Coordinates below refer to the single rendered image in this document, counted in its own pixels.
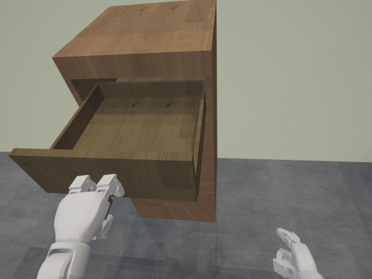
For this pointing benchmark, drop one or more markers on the drawer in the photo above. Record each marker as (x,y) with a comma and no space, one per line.
(149,133)

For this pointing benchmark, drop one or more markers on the right robot hand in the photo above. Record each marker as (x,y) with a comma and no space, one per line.
(289,264)

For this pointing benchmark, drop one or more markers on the left robot hand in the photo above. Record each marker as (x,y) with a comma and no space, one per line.
(80,215)

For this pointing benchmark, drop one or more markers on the cabinet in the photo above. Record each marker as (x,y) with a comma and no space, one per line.
(163,41)

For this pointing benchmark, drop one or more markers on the left robot forearm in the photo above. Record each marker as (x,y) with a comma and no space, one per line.
(65,260)

